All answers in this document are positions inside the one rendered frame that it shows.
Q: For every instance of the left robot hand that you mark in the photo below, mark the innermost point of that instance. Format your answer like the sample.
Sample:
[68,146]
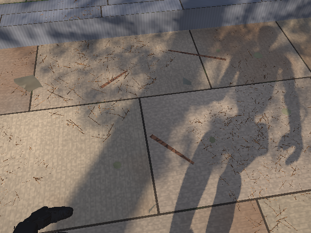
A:
[42,218]

